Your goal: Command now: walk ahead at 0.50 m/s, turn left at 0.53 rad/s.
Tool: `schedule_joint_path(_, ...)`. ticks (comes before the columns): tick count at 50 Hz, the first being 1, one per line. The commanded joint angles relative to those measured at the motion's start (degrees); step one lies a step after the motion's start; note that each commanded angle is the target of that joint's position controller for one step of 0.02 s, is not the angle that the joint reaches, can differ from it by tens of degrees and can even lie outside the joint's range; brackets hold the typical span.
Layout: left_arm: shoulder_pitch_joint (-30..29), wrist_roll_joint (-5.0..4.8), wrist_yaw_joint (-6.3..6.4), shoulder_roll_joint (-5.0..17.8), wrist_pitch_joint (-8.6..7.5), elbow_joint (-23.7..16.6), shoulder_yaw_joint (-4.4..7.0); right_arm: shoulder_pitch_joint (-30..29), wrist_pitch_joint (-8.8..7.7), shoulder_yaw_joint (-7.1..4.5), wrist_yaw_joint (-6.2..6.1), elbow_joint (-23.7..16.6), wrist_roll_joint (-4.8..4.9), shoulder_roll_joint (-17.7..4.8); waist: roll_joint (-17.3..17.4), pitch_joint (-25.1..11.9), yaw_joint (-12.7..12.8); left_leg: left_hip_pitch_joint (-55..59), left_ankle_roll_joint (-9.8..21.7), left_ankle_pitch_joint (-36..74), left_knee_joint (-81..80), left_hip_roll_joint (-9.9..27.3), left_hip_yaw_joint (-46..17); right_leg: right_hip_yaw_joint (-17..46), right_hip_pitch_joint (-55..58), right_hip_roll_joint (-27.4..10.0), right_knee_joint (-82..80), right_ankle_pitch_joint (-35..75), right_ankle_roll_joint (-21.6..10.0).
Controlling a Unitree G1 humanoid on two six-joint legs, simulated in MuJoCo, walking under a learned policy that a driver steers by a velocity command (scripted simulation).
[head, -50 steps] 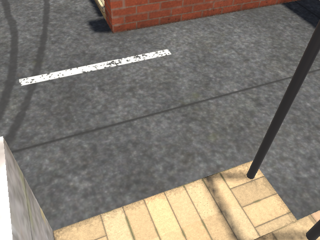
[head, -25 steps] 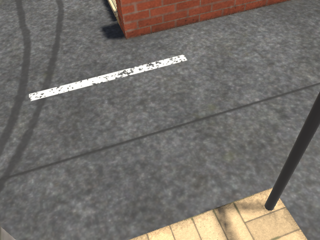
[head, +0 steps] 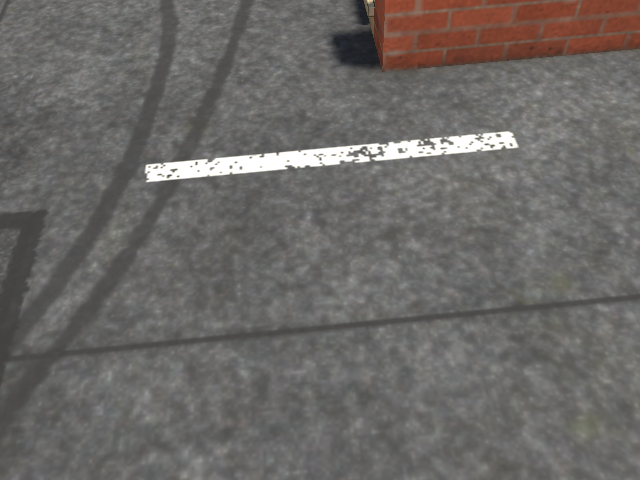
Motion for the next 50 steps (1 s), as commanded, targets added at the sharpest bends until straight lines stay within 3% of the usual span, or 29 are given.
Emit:
schedule_joint_path(1,-0.27,2.1,0.36,10.05,-1.03,-5.8,3.35,-8.44,-2.72,-1.48,-1.59,-7.63,-0.02,-7.16,-4.12,2.19,4.1,-6.36,10.93,18.98,-14.09,17.25,-20.44,1.86,-4.12,-5.97,-25.69,12.22,0.11)
schedule_joint_path(3,-7.46,4.04,-0.16,5.37,-1.62,-8.09,2.29,-5.37,-1.71,-1.74,-3.73,-6.6,-0.31,-8.64,0.35,0.16,0.72,-14.79,8.0,25.67,-12.91,9.09,-10.29,-4.1,12.07,-0.83,-46.71,29.68,1.39)
schedule_joint_path(6,-3.64,1.2,-1.43,5.79,-0.61,-7.16,2.91,-2.56,-0.21,-2.13,-4.23,-6.26,-1.38,-8.96,5.96,-7.38,0.91,-11.97,7.2,26.33,-7.77,10.91,-11.07,-4.31,22.96,3.81,-45.3,42.75,2.35)
schedule_joint_path(8,-8.33,0.66,-2.88,9.72,-1.17,-8.53,4.21,1.34,-0.13,-1.92,-4.84,-6.16,2.04,-4.9,4.11,-4.69,-2.02,1.84,6.64,10.48,0.92,11.62,-18.68,4.96,7.1,0.19,-50.44,43.79,0.15)
schedule_joint_path(9,-13.34,0.49,-3.84,10.01,-1.82,-10.07,4.17,3.95,-0.12,-1.93,-5.2,-6.33,2.48,-4.99,2.58,-3.0,-3.89,12.3,7.42,5.18,3.19,14.19,-23.24,6.22,-4.21,-0.08,-55.09,40.08,-0.87)
schedule_joint_path(12,-18.9,0.4,-5.02,10.31,-3.16,-12.02,4.51,6.55,-0.64,-3.61,-5.33,-8.11,1.19,-8.41,7.3,-0.43,-6.43,19.42,7.85,2.23,6.18,17.34,-31.8,8.16,-11.12,-1.63,-57.05,32.01,-2.41)
schedule_joint_path(13,-20.28,0.48,-4.94,11.3,-3.67,-12.05,5.02,10.24,-0.37,-3.72,-5.0,-7.85,1.98,-7.54,6.43,-0.29,-7.91,18.86,7.4,3.36,8.01,15.87,-31.45,5.88,-9.3,-0.12,-57.73,27.12,-2.0)
schedule_joint_path(15,-23.38,0.13,-4.44,10.65,-5.85,-11.14,5.78,18.68,0.57,-2.83,-4.35,-5.3,2.45,-5.54,-5.72,0.12,-10.33,17.34,2.93,0.7,15.69,10.18,-23.39,4.85,-2.81,1.02,-63.96,32.3,-0.51)
schedule_joint_path(16,-18.18,-0.43,-4.93,8.72,-6.46,-9.38,5.57,13.97,1.41,-2.77,-4.19,-6.02,2.23,-5.72,-8.6,-2.9,-5.75,5.96,-0.42,-2.73,21.12,6.61,-17.35,6.82,14.23,-0.82,-65.59,45.25,-1.68)
schedule_joint_path(17,-4.13,-0.33,-5.54,8.81,-6.28,-6.26,6.13,5.51,1.67,-2.71,-4.07,-8.47,1.32,-6.24,-9.48,-9.06,2.99,-10.99,-4.01,-5.7,32.62,2.21,-10.79,14.18,38.07,-3.81,-67.09,42.44,-4.61)
schedule_joint_path(18,6.77,-0.62,-5.77,10.09,-5.71,-3.82,6.69,-0.03,1.28,-1.73,-4.15,-12.38,-0.37,-4.81,-12.69,-14.54,7.86,-21.69,-4.27,-17.94,44.82,2.11,-10.86,24.33,50.65,-9.48,-68.41,30.84,-8.03)
schedule_joint_path(21,2.07,0.22,-4.52,8.95,-3.94,-4.39,5.77,-8.24,-0.9,-1.21,-3.81,-17.01,0.48,-4.86,-6.55,1.7,6.01,-30.23,-3.77,-11.93,47.49,8.3,-5.53,21.66,38.36,-11.23,-75.23,33.56,-8.43)
schedule_joint_path(24,2.39,-0.62,-3.57,7.27,-3.43,-2.28,5.04,-8.07,-0.83,-1.5,-4.98,-17.0,0.23,-2.01,-4.81,3.51,4.1,-26.1,-2.35,-13.12,42.77,10.42,-1.04,11.88,32.49,-7.11,-79.51,55.11,-6.36)
schedule_joint_path(25,2.9,-0.91,-2.93,10.82,-3.99,-1.2,5.87,-4.06,-1.62,-1.32,-4.38,-17.15,0.33,-1.3,-8.76,2.71,1.35,-28.34,-2.06,-6.67,40.98,12.89,-2.74,18.22,32.25,-12.53,-79.24,55.82,-9.76)
schedule_joint_path(26,3.91,-2.16,-2.25,9.44,-4.92,-0.01,5.97,-3.8,-3.22,-1.62,-3.76,-15.35,0.87,-1.06,-8.03,4.39,1.92,-31.9,-1.48,-0.45,34.29,14.38,-6.54,17.29,33.9,-12.46,-78.8,52.5,-10.27)
schedule_joint_path(27,5.63,-1.83,-1.5,7.4,-5.02,0.94,5.66,-6.12,-4.67,-2.19,-3.01,-14.91,1.05,-3.38,-6.98,4.59,3.08,-34.07,-0.91,3.42,30.5,13.86,-6.18,12.93,36.48,-10.79,-78.4,54.63,-9.28)
schedule_joint_path(28,4.98,-1.15,-0.75,7.33,-4.39,1.22,5.63,-7.86,-5.93,-2.51,-2.35,-15.16,0.74,-4.24,-3.4,4.76,2.19,-28.41,-1.68,12.54,19.93,12.41,-3.09,6.77,31.42,-6.96,-79.64,49.86,-8.06)
schedule_joint_path(31,3.83,-1.24,0.61,4.35,-3.29,2.58,4.7,-8.32,-9.03,-1.67,1.38,-12.76,-0.99,1.16,-0.12,3.67,1.1,4.72,-3.79,44.41,1.91,5.9,6.37,-3.09,8.75,-1.86,-77.58,28.32,-6.08)
schedule_joint_path(33,4.17,-1.9,1.02,6.83,-2.97,2.36,5.6,-6.2,-9.05,-1.84,3.26,-12.24,-0.95,0.88,0.42,2.62,-1.13,11.4,-3.54,46.05,-1.07,4.44,5.66,-4.06,7.83,-1.54,-70.2,28.43,-5.91)
schedule_joint_path(35,3.94,-1.88,1.07,8.26,-2.03,1.26,6.25,2.24,-8.73,-3.18,3.26,-10.09,-1.42,-2.04,3.97,-0.78,-6.71,19.66,-1.65,41.88,-4.16,1.87,6.51,-7.92,8.61,0.73,-51.39,40.5,-3.46)
schedule_joint_path(36,-0.91,-1.79,0.91,10.23,-1.3,-0.61,6.85,12.82,-8.38,-3.68,2.59,-8.06,-2.0,-2.66,6.5,-2.8,-14.26,30.36,3.04,41.96,-8.76,5.85,1.33,-11.18,0.44,3.02,-29.75,35.82,0.14)
schedule_joint_path(37,-0.95,0.21,0.26,5.69,-0.91,-5.08,5.28,18.9,-7.6,-3.52,1.43,-9.08,-2.85,-6.02,17.41,-11.0,-15.08,45.11,15.04,48.7,1.12,23.9,-20.12,-8.34,-13.56,6.61,-3.49,-8.45,2.42)
schedule_joint_path(38,5.76,1.12,-1.51,7.32,-1.64,-5.7,4.54,15.4,-5.41,-3.26,-0.32,-10.99,-1.71,-6.83,8.55,-18.08,-11.08,47.54,18.32,50.79,4.23,28.46,-28.18,5.39,-15.24,2.61,-5.36,-9.15,1.2)
schedule_joint_path(39,6.16,1.04,-2.56,9.14,-2.05,-5.73,4.7,10.59,-3.58,-3.36,-1.3,-12.89,-1.46,-8.63,2.2,-17.15,-8.33,42.04,19.0,50.39,2.18,28.14,-28.88,5.73,-15.3,1.92,-7.38,-7.48,0.06)
schedule_joint_path(40,10.23,-1.48,-3.03,9.24,-1.56,-6.3,4.22,2.87,-2.3,-4.43,-2.05,-13.74,-0.38,-12.96,2.04,-18.64,-1.72,39.87,21.29,27.29,-1.09,33.34,-39.77,8.17,-20.93,-0.11,-5.89,-4.46,-0.7)
schedule_joint_path(42,7.18,0.16,-1.53,11.74,1.53,-4.76,5.21,-4.96,-0.72,-2.97,-1.98,-17.88,-1.51,-9.77,-9.57,-12.67,0.77,12.78,19.0,20.33,-7.86,30.34,-43.58,4.68,-10.22,-0.07,-12.05,0.04,0.34)
schedule_joint_path(44,5.7,1.47,-0.33,10.31,3.65,-4.1,4.84,-8.03,-0.43,-2.66,-1.5,-17.65,-1.87,-9.36,-6.77,-5.43,3.02,-4.97,15.66,23.3,-9.51,23.5,-34.28,3.04,-2.94,-0.45,-23.67,1.57,1.84)
schedule_joint_path(46,0.73,3.36,0.03,8.35,3.18,-4.69,4.25,-7.49,-0.03,-3.22,-2.97,-15.78,-1.01,-10.17,-2.63,-5.58,1.85,-13.27,10.51,32.77,-7.81,14.75,-20.65,-0.09,7.7,0.71,-36.95,12.04,2.2)
schedule_joint_path(50,-6.49,1.38,-0.98,5.72,2.67,-7.2,3.54,-3.64,3.01,-3.12,-4.82,-13.23,0.87,-7.66,2.42,-10.6,-0.23,-7.57,4.93,21.45,-3.95,8.9,-17.39,-1.45,15.86,6.36,-53.22,23.89,2.89)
